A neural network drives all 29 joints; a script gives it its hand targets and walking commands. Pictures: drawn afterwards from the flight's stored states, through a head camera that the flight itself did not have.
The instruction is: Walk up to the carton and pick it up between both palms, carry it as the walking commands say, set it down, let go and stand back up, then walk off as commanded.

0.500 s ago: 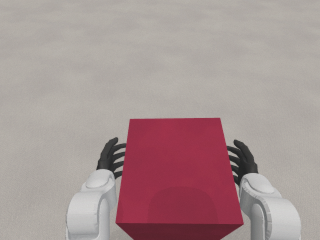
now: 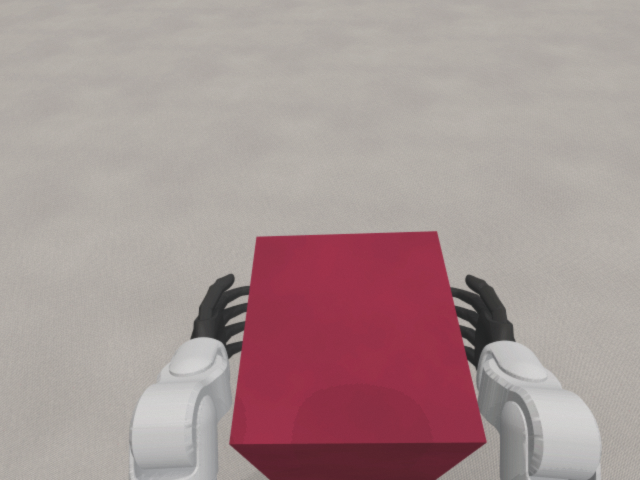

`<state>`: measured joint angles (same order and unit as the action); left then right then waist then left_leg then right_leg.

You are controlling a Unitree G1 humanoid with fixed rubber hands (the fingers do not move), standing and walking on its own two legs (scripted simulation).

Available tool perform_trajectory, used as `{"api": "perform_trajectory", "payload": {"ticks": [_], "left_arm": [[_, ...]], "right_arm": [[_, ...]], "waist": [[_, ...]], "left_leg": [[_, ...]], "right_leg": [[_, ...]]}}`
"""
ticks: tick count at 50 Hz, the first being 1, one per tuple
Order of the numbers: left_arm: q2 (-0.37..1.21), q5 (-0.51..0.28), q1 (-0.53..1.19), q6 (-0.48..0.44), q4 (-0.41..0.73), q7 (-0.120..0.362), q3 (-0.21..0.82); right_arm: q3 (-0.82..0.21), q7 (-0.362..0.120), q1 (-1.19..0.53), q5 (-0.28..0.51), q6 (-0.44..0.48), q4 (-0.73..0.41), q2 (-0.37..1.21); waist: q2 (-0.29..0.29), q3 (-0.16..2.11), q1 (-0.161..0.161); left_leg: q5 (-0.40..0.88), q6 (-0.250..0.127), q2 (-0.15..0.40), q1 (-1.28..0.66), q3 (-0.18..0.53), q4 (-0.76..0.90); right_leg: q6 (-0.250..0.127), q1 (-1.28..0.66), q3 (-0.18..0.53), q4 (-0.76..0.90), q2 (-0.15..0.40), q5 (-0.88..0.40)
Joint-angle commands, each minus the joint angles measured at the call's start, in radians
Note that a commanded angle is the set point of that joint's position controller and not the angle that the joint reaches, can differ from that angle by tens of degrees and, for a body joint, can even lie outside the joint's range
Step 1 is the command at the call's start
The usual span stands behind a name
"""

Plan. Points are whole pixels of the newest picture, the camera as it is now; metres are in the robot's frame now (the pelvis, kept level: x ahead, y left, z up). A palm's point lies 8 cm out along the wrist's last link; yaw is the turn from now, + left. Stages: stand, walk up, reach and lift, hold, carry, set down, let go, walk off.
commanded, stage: carry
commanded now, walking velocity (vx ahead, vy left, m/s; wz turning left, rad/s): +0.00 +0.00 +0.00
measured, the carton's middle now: (349, 367) +0.26 +0.00 +0.03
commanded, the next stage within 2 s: none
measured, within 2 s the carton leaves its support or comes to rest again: neither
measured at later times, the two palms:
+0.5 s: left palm (190, 414) +0.17 +0.14 +0.11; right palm (520, 417) +0.17 -0.15 +0.12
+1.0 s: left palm (201, 457) +0.15 +0.14 +0.08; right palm (527, 466) +0.14 -0.15 +0.08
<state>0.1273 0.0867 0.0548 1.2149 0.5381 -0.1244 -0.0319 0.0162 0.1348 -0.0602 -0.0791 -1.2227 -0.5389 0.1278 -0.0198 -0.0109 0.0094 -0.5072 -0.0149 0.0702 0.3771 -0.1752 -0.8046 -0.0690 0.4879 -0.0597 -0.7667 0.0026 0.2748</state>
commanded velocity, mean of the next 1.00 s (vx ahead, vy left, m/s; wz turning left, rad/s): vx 0.00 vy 0.00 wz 0.00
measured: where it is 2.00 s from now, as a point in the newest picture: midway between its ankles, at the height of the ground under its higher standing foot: outside the picture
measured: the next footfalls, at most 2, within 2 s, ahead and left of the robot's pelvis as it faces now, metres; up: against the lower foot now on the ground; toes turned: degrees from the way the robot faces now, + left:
right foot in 1.00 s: -0.05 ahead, -0.10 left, +0.00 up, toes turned -3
left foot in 1.22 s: -0.04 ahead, +0.11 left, +0.00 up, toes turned +3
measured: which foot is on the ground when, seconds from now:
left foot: down 0.00-1.00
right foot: down 0.00-0.86, up 0.88-0.98, down 1.00-1.00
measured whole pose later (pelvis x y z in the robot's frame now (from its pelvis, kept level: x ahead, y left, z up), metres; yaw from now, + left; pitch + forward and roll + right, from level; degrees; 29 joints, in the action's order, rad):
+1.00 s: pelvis -0.11 -0.01 +0.00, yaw -2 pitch -4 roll +1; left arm 0.13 0.09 0.10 1.05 0.17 -0.11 -0.13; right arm 0.06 0.14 -0.15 -0.08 -1.06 -0.13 0.13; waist 0.00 0.07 0.01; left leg -0.23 -0.03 0.06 0.40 -0.15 -0.70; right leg 0.03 0.38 -0.02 -0.86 -0.01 0.31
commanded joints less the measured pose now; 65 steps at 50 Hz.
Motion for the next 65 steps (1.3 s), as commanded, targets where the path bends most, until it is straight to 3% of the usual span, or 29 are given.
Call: {"api": "perform_trajectory", "payload": {"ticks": [1,7,10,12,17,24,31,34,37,40,41,42,43,44,45,46,47,48,50,51,52,53,54,55,59,61,62,64,65], "left_arm": [[0.839,-0.322,0.419,-0.017,0.133,0.098,0.576],[0.818,-0.328,0.454,-0.003,0.116,0.096,0.585],[0.819,-0.327,0.465,0.005,0.111,0.094,0.576],[0.805,-0.325,0.462,0.014,0.098,0.090,0.574],[0.800,-0.338,0.482,0.022,0.126,0.094,0.583],[0.791,-0.314,0.444,0.028,0.102,0.089,0.562],[0.775,-0.308,0.475,0.036,0.071,0.090,0.561],[0.752,-0.297,0.491,0.035,0.034,0.093,0.536],[0.630,-0.188,0.494,-0.012,-0.225,0.104,0.392],[0.824,-0.303,0.539,-0.037,0.057,0.106,0.569],[0.642,-0.158,0.465,-0.061,-0.294,0.110,0.373],[0.724,-0.210,0.538,-0.099,-0.162,0.113,0.468],[0.812,-0.274,0.536,-0.095,-0.009,0.110,0.559],[0.801,-0.251,0.538,-0.095,-0.108,0.111,0.511],[0.673,-0.163,0.532,-0.125,-0.361,0.122,0.369],[0.689,-0.182,0.563,-0.155,-0.304,0.128,0.395],[0.487,-0.007,0.528,-0.230,-0.655,0.143,0.147],[0.786,-0.256,0.729,-0.265,-0.304,0.141,0.469],[0.833,-0.254,0.649,-0.231,-0.211,0.129,0.473],[0.817,-0.242,0.633,-0.215,-0.235,0.125,0.462],[0.592,-0.109,0.635,-0.264,-0.566,0.133,0.244],[0.688,-0.157,0.683,-0.301,-0.419,0.136,0.339],[0.952,-0.357,0.759,-0.273,-0.068,0.133,0.609],[0.964,-0.368,0.699,-0.243,0.098,0.127,0.623],[0.837,-0.311,0.485,-0.108,0.051,0.089,0.547],[0.820,-0.313,0.452,-0.070,0.067,0.079,0.558],[0.798,-0.316,0.448,-0.055,0.090,0.069,0.568],[0.826,-0.333,0.524,-0.029,0.121,0.068,0.605],[0.836,-0.347,0.530,-0.015,0.122,0.073,0.614]], "right_arm": [[-0.631,-0.103,-0.482,0.360,0.023,-0.162,0.882],[-0.595,-0.101,-0.471,0.338,0.011,-0.115,0.863],[-0.598,-0.100,-0.519,0.354,0.010,-0.133,0.863],[-0.574,-0.095,-0.480,0.334,0.000,-0.089,0.849],[-0.581,-0.089,-0.476,0.325,-0.008,-0.109,0.858],[-0.590,-0.086,-0.490,0.330,-0.016,-0.131,0.850],[-0.557,-0.083,-0.509,0.313,-0.025,-0.072,0.833],[-0.542,-0.085,-0.511,0.301,-0.025,-0.037,0.811],[-0.396,-0.090,-0.468,0.172,0.028,0.233,0.697],[-0.538,-0.088,-0.504,0.288,0.063,-0.033,0.893],[-0.353,-0.091,-0.434,0.149,0.086,0.314,0.712],[-0.415,-0.096,-0.485,0.196,0.129,0.185,0.799],[-0.520,-0.097,-0.549,0.278,0.126,-0.008,0.867],[-0.466,-0.102,-0.573,0.267,0.120,0.083,0.832],[-0.324,-0.111,-0.563,0.174,0.139,0.345,0.667],[-0.362,-0.121,-0.598,0.189,0.161,0.303,0.689],[-0.134,-0.144,-0.600,0.014,0.235,0.654,0.482],[-0.436,-0.138,-0.781,0.238,0.274,0.303,0.769],[-0.444,-0.118,-0.620,0.222,0.249,0.182,0.815],[-0.432,-0.111,-0.580,0.212,0.233,0.239,0.818],[-0.230,-0.109,-0.568,0.062,0.278,0.581,0.618],[-0.319,-0.117,-0.662,0.116,0.314,0.388,0.692],[-0.580,-0.106,-0.730,0.310,0.289,0.037,0.966],[-0.616,-0.103,-0.692,0.335,0.258,-0.123,0.996],[-0.619,-0.088,-0.540,0.355,0.107,-0.067,0.920],[-0.614,-0.090,-0.491,0.356,0.067,-0.090,0.892],[-0.598,-0.095,-0.464,0.360,0.051,-0.070,0.881],[-0.575,-0.093,-0.508,0.364,0.043,-0.095,0.875],[-0.563,-0.087,-0.478,0.364,0.039,-0.105,0.877]], "waist": [[-0.158,0.316,-0.019],[-0.123,0.314,-0.008],[0.009,0.257,-0.010],[0.082,0.242,-0.020],[-0.067,0.287,-0.013],[-0.092,0.299,-0.008],[0.062,0.281,-0.015],[-0.023,0.249,-0.021],[-0.293,0.320,0.014],[-0.172,0.351,0.033],[-0.180,0.342,0.044],[-0.007,0.362,0.053],[0.241,0.357,0.040],[0.444,0.306,0.004],[0.424,0.225,-0.028],[0.314,0.170,-0.045],[0.185,0.182,-0.050],[0.086,0.185,-0.051],[-0.032,0.233,-0.030],[-0.114,0.249,-0.016],[-0.263,0.245,-0.001],[-0.236,0.191,-0.006],[-0.135,0.201,-0.011],[-0.125,0.237,-0.015],[-0.161,0.352,-0.025],[-0.185,0.387,-0.013],[-0.083,0.391,-0.007],[0.279,0.295,-0.002],[0.324,0.323,0.006]], "left_leg": [[-0.017,0.014,-0.005,0.042,0.118,-0.049],[0.028,-0.024,-0.017,-0.198,0.093,0.253],[-0.177,-0.054,0.123,-0.097,0.270,0.442],[-0.215,-0.048,0.146,-0.023,0.270,0.471],[-0.107,-0.029,0.027,-0.083,0.119,0.325],[-0.115,-0.041,0.008,-0.159,0.093,0.369],[-0.200,-0.055,0.059,-0.020,0.146,0.417],[-0.209,-0.043,0.019,0.046,0.101,0.320],[-0.005,-0.022,-0.145,-0.208,-0.060,-0.007],[-0.020,-0.050,-0.153,-0.347,-0.073,0.125],[-0.052,-0.065,-0.154,-0.379,-0.083,0.185],[-0.030,-0.082,-0.106,-0.356,-0.014,0.266],[-0.184,-0.120,0.025,-0.128,0.186,0.449],[-0.377,-0.186,0.255,0.238,0.457,0.651],[-0.513,-0.220,0.397,0.505,0.535,0.790],[-0.444,-0.177,0.385,0.600,0.443,0.740],[-0.290,-0.100,0.271,0.597,0.276,0.627],[-0.225,-0.032,0.168,0.429,0.194,0.474],[0.042,-0.024,0.034,0.110,0.119,0.208],[0.075,-0.018,0.001,0.092,0.125,0.053],[0.080,0.021,-0.044,0.166,0.144,-0.059],[0.079,0.025,-0.064,0.152,0.196,-0.092],[0.125,0.021,-0.058,0.146,0.184,-0.125],[0.148,0.011,-0.053,0.117,0.164,-0.124],[0.069,0.008,-0.049,0.048,0.124,0.051],[0.158,0.006,-0.014,-0.109,0.127,0.203],[0.197,-0.004,0.035,-0.219,0.161,0.241],[0.186,-0.122,0.380,-0.283,0.488,0.452],[0.210,-0.201,0.497,-0.262,0.560,0.505]], "right_leg": [[-0.122,-0.148,0.441,0.513,0.292,0.075],[0.003,0.024,0.264,0.539,0.177,0.305],[0.057,0.028,0.165,0.426,0.090,0.278],[0.036,-0.031,0.157,0.376,0.091,0.244],[0.062,-0.029,0.208,0.527,0.115,0.316],[0.140,-0.028,0.139,0.549,0.072,0.261],[0.142,-0.108,0.071,0.327,0.025,0.214],[0.110,-0.087,0.163,0.440,0.070,0.332],[0.200,0.046,0.245,0.797,0.165,0.449],[0.265,0.063,0.089,0.749,0.107,0.364],[0.311,0.091,0.040,0.698,0.050,0.352],[0.315,0.070,-0.026,0.462,0.001,0.283],[0.291,-0.032,-0.092,0.038,-0.096,0.239],[0.188,-0.206,-0.050,-0.435,-0.099,0.203],[0.145,-0.275,0.004,-0.697,-0.069,0.138],[0.109,-0.318,0.057,-0.685,-0.030,0.138],[0.082,-0.411,0.103,-0.526,-0.017,0.122],[0.082,-0.316,0.110,-0.128,0.019,0.056],[0.104,-0.210,0.098,0.368,0.016,0.164],[0.074,-0.180,0.291,0.515,0.131,0.204],[0.043,-0.162,0.497,0.565,0.276,0.140],[0.006,-0.024,0.607,0.627,0.310,0.287],[0.016,-0.040,0.546,0.625,0.288,0.309],[0.012,-0.053,0.485,0.593,0.264,0.254],[-0.066,-0.182,0.434,0.428,0.234,-0.195],[-0.055,-0.140,0.368,0.328,0.204,-0.404],[-0.020,-0.001,0.310,0.290,0.153,-0.322],[0.044,0.272,0.064,0.033,-0.016,0.181],[0.063,0.263,-0.014,-0.190,-0.007,0.282]]}}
